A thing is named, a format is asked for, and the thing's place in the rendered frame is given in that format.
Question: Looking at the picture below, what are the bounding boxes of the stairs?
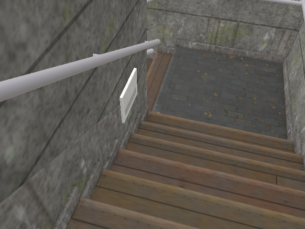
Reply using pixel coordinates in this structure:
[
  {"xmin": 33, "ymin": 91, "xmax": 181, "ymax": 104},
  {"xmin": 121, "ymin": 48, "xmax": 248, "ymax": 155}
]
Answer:
[
  {"xmin": 147, "ymin": 52, "xmax": 173, "ymax": 112},
  {"xmin": 66, "ymin": 111, "xmax": 305, "ymax": 229}
]

